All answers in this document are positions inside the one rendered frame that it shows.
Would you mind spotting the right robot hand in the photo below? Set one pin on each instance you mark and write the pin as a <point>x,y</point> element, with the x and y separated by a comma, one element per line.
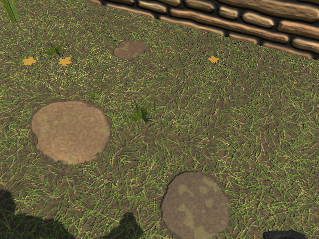
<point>282,234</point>

